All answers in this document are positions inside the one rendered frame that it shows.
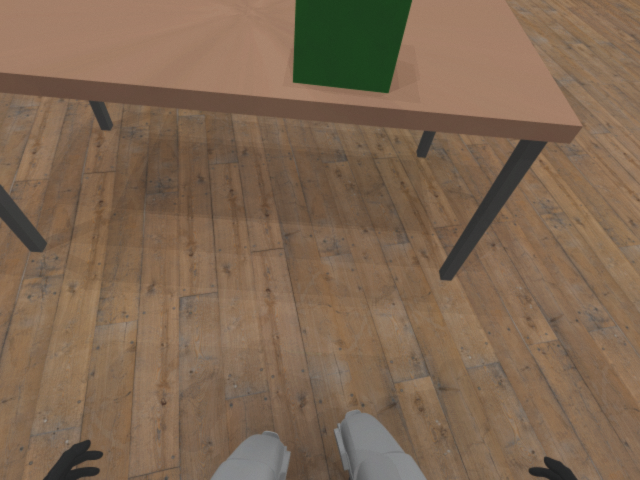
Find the carton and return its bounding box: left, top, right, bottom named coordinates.
left=293, top=0, right=412, bottom=93

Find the robot right thigh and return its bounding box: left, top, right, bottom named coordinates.
left=334, top=413, right=427, bottom=480

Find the robot left hand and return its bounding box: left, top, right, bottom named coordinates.
left=43, top=440, right=103, bottom=480

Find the robot left shin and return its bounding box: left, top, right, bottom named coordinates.
left=262, top=431, right=280, bottom=440

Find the robot right hand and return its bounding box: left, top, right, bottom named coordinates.
left=529, top=457, right=578, bottom=480

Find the table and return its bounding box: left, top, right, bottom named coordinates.
left=0, top=0, right=583, bottom=281

